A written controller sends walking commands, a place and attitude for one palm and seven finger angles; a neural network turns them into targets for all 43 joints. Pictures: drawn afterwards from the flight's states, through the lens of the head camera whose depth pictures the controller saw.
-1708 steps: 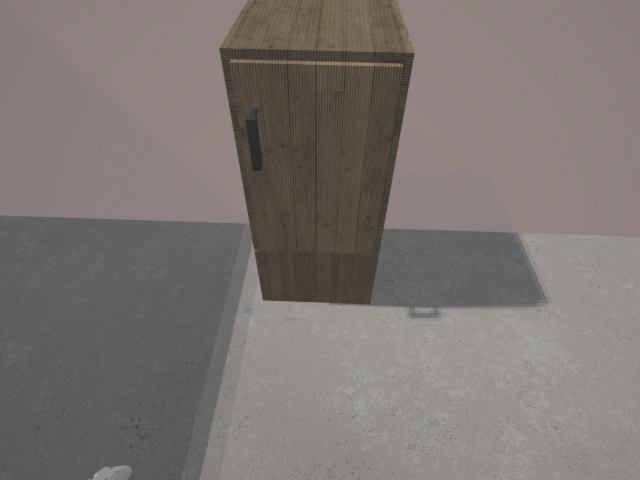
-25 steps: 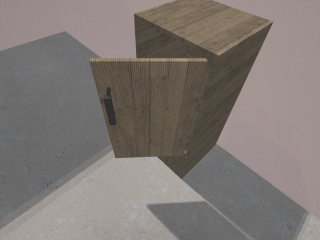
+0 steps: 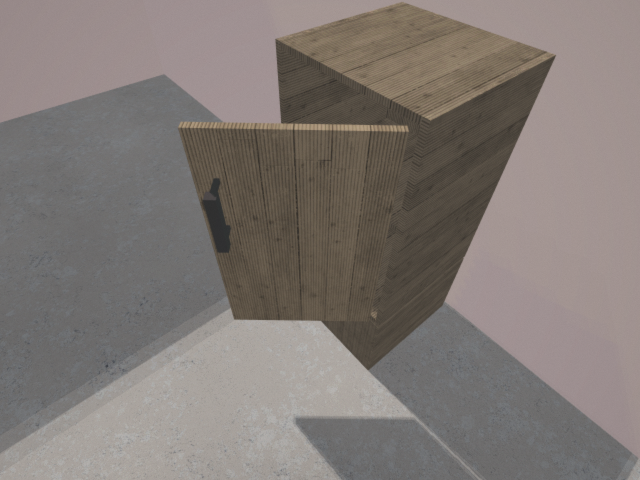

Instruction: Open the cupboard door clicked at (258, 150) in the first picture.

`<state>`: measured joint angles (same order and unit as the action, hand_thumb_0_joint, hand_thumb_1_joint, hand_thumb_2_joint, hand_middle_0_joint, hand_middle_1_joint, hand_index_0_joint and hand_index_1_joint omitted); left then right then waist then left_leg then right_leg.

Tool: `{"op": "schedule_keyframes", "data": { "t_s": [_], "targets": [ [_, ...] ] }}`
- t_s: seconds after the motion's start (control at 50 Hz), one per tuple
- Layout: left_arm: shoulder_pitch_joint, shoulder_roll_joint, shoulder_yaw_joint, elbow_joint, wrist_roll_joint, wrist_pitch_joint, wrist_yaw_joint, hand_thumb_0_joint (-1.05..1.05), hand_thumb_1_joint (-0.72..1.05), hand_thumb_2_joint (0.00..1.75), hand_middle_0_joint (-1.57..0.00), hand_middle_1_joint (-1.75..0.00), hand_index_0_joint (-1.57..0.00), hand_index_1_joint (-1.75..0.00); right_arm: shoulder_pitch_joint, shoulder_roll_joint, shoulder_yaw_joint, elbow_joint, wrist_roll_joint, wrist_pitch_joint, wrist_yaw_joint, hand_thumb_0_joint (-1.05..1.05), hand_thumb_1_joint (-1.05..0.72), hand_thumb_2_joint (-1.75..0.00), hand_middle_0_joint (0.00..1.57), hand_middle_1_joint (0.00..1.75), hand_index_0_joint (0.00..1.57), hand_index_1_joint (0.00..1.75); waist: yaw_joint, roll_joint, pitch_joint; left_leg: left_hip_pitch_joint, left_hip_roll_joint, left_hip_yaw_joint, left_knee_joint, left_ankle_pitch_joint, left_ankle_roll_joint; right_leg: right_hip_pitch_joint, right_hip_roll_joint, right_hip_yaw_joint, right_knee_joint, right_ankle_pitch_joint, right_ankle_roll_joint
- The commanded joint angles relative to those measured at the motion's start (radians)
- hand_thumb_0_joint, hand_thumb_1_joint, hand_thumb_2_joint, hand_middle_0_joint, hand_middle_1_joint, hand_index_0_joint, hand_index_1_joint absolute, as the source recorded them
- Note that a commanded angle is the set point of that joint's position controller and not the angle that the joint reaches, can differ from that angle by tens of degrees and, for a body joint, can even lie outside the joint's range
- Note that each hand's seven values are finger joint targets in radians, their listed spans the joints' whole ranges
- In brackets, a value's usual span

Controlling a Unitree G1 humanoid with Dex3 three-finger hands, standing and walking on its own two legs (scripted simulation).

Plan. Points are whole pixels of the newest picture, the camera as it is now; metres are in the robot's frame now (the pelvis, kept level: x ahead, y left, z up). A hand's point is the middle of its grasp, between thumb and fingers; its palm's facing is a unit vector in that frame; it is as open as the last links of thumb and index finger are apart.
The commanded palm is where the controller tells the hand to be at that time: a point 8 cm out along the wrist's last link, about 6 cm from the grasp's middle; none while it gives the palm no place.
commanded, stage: come to a stop and stand still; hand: left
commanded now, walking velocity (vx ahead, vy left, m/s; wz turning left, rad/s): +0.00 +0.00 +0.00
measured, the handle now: (219, 216) +0.56 +0.23 -0.03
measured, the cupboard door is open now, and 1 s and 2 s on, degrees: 49 49 49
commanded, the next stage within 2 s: look again from close up in 0.04 s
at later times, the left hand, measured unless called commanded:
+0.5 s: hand out of the picture +0.04 +0.23 -0.18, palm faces +0.05 -0.97 -0.24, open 7.4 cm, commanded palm none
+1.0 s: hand (103, 447) +0.16 +0.26 -0.02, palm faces +0.27 -0.96 -0.08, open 7.7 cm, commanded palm +0.08 +0.32 -0.07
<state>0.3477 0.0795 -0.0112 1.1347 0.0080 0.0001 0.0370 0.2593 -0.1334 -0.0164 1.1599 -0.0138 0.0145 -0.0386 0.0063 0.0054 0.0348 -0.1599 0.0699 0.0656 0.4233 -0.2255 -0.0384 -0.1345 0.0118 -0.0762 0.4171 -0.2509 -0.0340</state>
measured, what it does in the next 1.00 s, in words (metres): shifts its weight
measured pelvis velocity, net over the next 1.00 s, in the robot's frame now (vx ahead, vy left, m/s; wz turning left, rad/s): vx -0.05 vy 0.06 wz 0.09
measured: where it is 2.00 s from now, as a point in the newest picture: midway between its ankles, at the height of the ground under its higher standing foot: outside the picture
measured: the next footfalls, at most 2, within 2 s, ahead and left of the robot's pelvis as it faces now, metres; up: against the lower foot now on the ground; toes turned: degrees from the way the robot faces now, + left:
none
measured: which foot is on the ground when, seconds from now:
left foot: down 0.00-1.00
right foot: down 0.00-1.00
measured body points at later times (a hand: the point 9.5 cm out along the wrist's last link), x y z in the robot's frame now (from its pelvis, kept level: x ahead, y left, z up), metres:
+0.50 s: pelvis +0.00 +0.03 -0.01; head -0.03 +0.04 +0.44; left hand +0.04 +0.28 -0.16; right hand +0.05 -0.21 -0.15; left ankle +0.00 +0.14 -0.74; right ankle -0.01 -0.09 -0.74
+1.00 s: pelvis -0.05 +0.06 -0.03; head -0.05 +0.06 +0.42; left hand +0.14 +0.31 -0.01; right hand +0.08 -0.18 -0.13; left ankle +0.00 +0.14 -0.74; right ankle -0.01 -0.08 -0.74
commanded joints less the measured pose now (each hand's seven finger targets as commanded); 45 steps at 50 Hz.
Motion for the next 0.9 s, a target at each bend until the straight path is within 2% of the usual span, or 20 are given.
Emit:
{"op": "schedule_keyframes", "data": {
  "t_s": [0.0, 0.1, 0.12, 0.14, 0.18, 0.22, 0.24, 0.28, 0.34, 0.42, 0.56, 0.72, 0.74, 0.76, 0.78, 0.8, 0.82, 0.84, 0.86, 0.88],
  "targets": [
    [0.06, 0.111, 0.025, -0.025, 0.003, -0.022, 0.006, 0.0, 0.9, 0.9, -0.2, -0.3, -0.2, -0.3, 0.077, -0.048, -0.006, -0.01, 0.003, -0.009, -0.002, 0.0, -0.9, -0.9, 0.2, 0.3, 0.2, 0.3, -0.016, -0.014, 0.065, 0.017, 0.034, -0.037, -0.052, 0.082, 0.033, -0.095, -0.129, 0.133, -0.134, 0.134, 0.005],
    [0.076, 0.105, 0.026, -0.02, 0.004, -0.023, 0.006, 0.0, 0.9, 0.9, -0.2, -0.3, -0.2, -0.3, 0.073, -0.052, -0.005, -0.014, 0.003, -0.013, -0.005, 0.0, -0.9, -0.9, 0.2, 0.3, 0.2, 0.3, -0.012, -0.013, 0.053, 0.019, 0.038, -0.037, -0.058, 0.097, 0.033, -0.073, -0.126, 0.126, -0.127, 0.167, 0.005],
    [0.029, 0.311, 0.016, -0.108, 0.021, -0.047, 0.008, 0.0, 0.9, 0.9, -0.2, -0.3, -0.2, -0.3, -0.006, -0.177, -0.007, -0.145, -0.002, -0.028, 0.015, 0.0, -0.9, -0.9, 0.2, 0.3, 0.2, 0.3, -0.037, -0.045, 0.135, -0.046, 0.007, -0.089, 0.0, 0.14, 0.044, -0.132, -0.107, 0.083, -0.075, 0.243, 0.01],
    [0.059, 0.205, 0.041, -0.106, 0.012, -0.048, 0.016, 0.0, 0.9, 0.9, -0.2, -0.3, -0.2, -0.3, 0.002, -0.139, -0.028, -0.157, -0.01, -0.045, 0.011, 0.0, -0.9, -0.9, 0.2, 0.3, 0.2, 0.3, -0.003, -0.057, 0.016, -0.059, 0.015, -0.059, 0.069, 0.029, 0.054, -0.099, -0.155, 0.154, -0.055, 0.16, 0.004],
    [0.043, 0.213, 0.04, -0.112, 0.016, -0.05, 0.012, 0.0, 0.9, 0.9, -0.2, -0.3, -0.2, -0.3, 0.046, -0.116, -0.034, -0.136, -0.008, -0.049, 0.001, 0.0, -0.9, -0.9, 0.2, 0.3, 0.2, 0.3, -0.02, -0.035, -0.082, -0.047, -0.008, -0.062, 0.111, 0.048, 0.055, -0.059, -0.183, 0.178, -0.069, 0.177, -0.026],
    [0.045, 0.192, 0.04, -0.127, 0.017, -0.044, 0.011, 0.0, 0.9, 0.9, -0.2, -0.3, -0.2, -0.3, 0.069, -0.084, -0.025, -0.143, -0.008, -0.042, 0.007, 0.0, -0.9, -0.9, 0.2, 0.3, 0.2, 0.3, -0.023, -0.099, -0.094, -0.069, -0.015, -0.046, 0.119, 0.04, 0.06, -0.044, -0.178, 0.17, -0.066, 0.175, -0.03],
    [0.028, 0.197, 0.044, -0.126, 0.014, -0.042, 0.011, 0.0, 0.9, 0.9, -0.2, -0.3, -0.2, -0.3, 0.066, -0.098, -0.031, -0.141, -0.007, -0.04, 0.008, 0.0, -0.9, -0.9, 0.2, 0.3, 0.2, 0.3, -0.026, -0.09, -0.058, -0.074, -0.008, -0.05, 0.107, 0.036, 0.063, -0.073, -0.171, 0.157, -0.064, 0.119, -0.033],
    [0.011, 0.211, 0.049, -0.136, 0.013, -0.042, 0.009, 0.0, 0.9, 0.9, -0.2, -0.3, -0.2, -0.3, 0.049, -0.128, -0.036, -0.148, -0.005, -0.044, 0.007, 0.0, -0.9, -0.9, 0.2, 0.3, 0.2, 0.3, -0.023, -0.035, -0.008, -0.08, 0.012, -0.063, 0.074, 0.092, 0.07, -0.094, -0.147, 0.131, -0.037, 0.155, -0.029],
    [0.019, 0.209, 0.043, -0.137, 0.012, -0.037, 0.009, 0.0, 0.9, 0.9, -0.2, -0.3, -0.2, -0.3, 0.041, -0.138, -0.029, -0.148, -0.003, -0.044, 0.008, 0.0, -0.9, -0.9, 0.2, 0.3, 0.2, 0.3, -0.01, 0.003, 0.012, -0.088, 0.032, -0.072, 0.054, 0.185, 0.074, -0.07, -0.125, 0.092, 0.008, 0.246, -0.015],
    [0.006, 0.22, 0.041, -0.144, 0.011, -0.03, 0.007, 0.0, 0.9, 0.9, -0.2, -0.3, -0.2, -0.3, 0.017, -0.157, -0.026, -0.153, -0.005, -0.045, 0.009, 0.0, -0.9, -0.9, 0.2, 0.3, 0.2, 0.3, 0.002, 0.015, 0.015, -0.086, 0.041, -0.077, 0.024, 0.225, 0.077, -0.049, -0.118, 0.087, 0.011, 0.247, -0.005],
    [-0.033, 0.234, 0.035, -0.153, 0.01, -0.017, 0.001, 0.0, 0.9, 0.9, -0.2, -0.3, -0.2, -0.3, -0.014, -0.18, -0.023, -0.157, -0.004, -0.04, 0.018, 0.0, -0.9, -0.9, 0.2, 0.3, 0.2, 0.3, 0.002, 0.002, 0.042, -0.113, 0.041, -0.104, -0.055, 0.062, 0.078, -0.062, -0.114, 0.083, -0.026, 0.079, 0.02],
    [-0.009, 0.206, 0.027, -0.138, 0.015, -0.01, 0.0, 0.0, 0.9, 0.9, -0.2, -0.3, -0.2, -0.3, 0.004, -0.174, -0.021, -0.147, -0.001, -0.039, 0.024, 0.0, -0.9, -0.9, 0.2, 0.3, 0.2, 0.3, 0.001, 0.027, 0.021, -0.12, 0.05, -0.129, -0.129, -0.053, 0.078, -0.041, -0.112, 0.069, -0.025, 0.07, 0.036],
    [-0.003, 0.2, 0.026, -0.135, 0.016, -0.009, 0.001, 0.0, 0.9, 0.9, -0.2, -0.3, -0.2, -0.3, 0.005, -0.171, -0.021, -0.142, -0.001, -0.038, 0.024, 0.0, -0.9, -0.9, 0.2, 0.3, 0.2, 0.3, 0.002, 0.027, 0.034, -0.132, 0.05, -0.132, -0.139, -0.072, 0.078, -0.042, -0.112, 0.068, -0.024, 0.07, 0.037],
    [0.016, 0.211, 0.009, -0.107, 0.022, -0.012, 0.039, 0.0, 0.9, 0.9, -0.2, -0.3, -0.2, -0.3, -0.04, -0.193, -0.004, -0.207, 0.012, -0.043, 0.024, 0.0, -0.9, -0.9, 0.2, 0.3, 0.2, 0.3, 0.014, 0.025, 0.146, -0.177, 0.056, -0.056, 0.034, 0.069, 0.046, -0.142, -0.148, 0.106, -0.023, 0.128, 0.024],
    [-0.801, 0.541, 0.307, -1.662, -0.153, -0.235, 0.041, 0.0, 0.88, 0.89, -0.2, -0.32, -0.2, -0.32, -0.048, -0.297, -0.029, -0.55, 0.063, -0.187, -0.006, 0.0, -0.9, -0.9, 0.2, 0.3, 0.2, 0.3, -0.108, 0.196, -0.375, 0.126, -0.047, -0.117, -0.045, 0.129, 0.016, -0.069, -0.025, -0.02, 0.073, 0.176, -0.003],
    [-0.222, 0.392, 0.181, -1.401, -0.097, -0.194, 0.049, 0.0, 0.85, 0.88, -0.2, -0.33, -0.2, -0.33, -0.109, -0.226, 0.015, -0.513, 0.063, -0.286, -0.04, 0.0, -0.9, -0.9, 0.2, 0.3, 0.2, 0.3, 0.013, 0.308, -0.304, 0.192, 0.018, -0.15, -0.089, 0.124, -0.004, -0.175, -0.021, -0.023, 0.177, -0.021, -0.012],
    [-0.196, 0.338, 0.149, -1.298, -0.122, -0.151, 0.091, 0.0, 0.83, 0.87, -0.21, -0.34, -0.21, -0.34, -0.101, -0.235, 0.008, -0.445, 0.071, -0.317, -0.047, 0.0, -0.9, -0.9, 0.2, 0.3, 0.2, 0.3, -0.018, 0.243, -0.251, 0.036, 0.0, -0.145, -0.128, -0.091, -0.026, -0.207, -0.008, -0.033, 0.217, -0.104, -0.002],
    [0.104, 0.052, -0.002, -1.085, -0.152, -0.069, 0.076, 0.0, 0.81, 0.86, -0.21, -0.36, -0.21, -0.36, -0.073, -0.185, 0.005, -0.427, 0.085, -0.321, -0.037, 0.0, -0.9, -0.9, 0.2, 0.3, 0.2, 0.3, -0.039, 0.15, -0.096, -0.039, 0.002, -0.164, -0.142, -0.196, -0.005, -0.29, -0.004, -0.044, 0.211, -0.117, 0.005],
    [-0.083, 0.113, 0.031, -1.273, -0.194, -0.114, 0.063, 0.0, 0.78, 0.85, -0.21, -0.37, -0.21, -0.37, -0.077, -0.237, 0.001, -0.505, 0.078, -0.334, -0.031, 0.0, -0.9, -0.9, 0.2, 0.3, 0.2, 0.3, -0.043, 0.164, -0.027, -0.127, -0.019, -0.173, -0.097, -0.277, 0.015, -0.276, -0.017, -0.033, 0.179, -0.085, 0.011],
    [-0.07, 0.147, 0.068, -1.215, -0.184, -0.163, 0.049, 0.0, 0.76, 0.84, -0.21, -0.39, -0.21, -0.39, -0.092, -0.246, -0.011, -0.515, 0.07, -0.348, -0.036, 0.0, -0.9, -0.9, 0.2, 0.3, 0.2, 0.3, -0.056, 0.114, -0.01, -0.172, -0.027, -0.168, -0.034, -0.303, 0.024, -0.313, -0.017, -0.029, 0.148, -0.112, 0.017]
  ]
}}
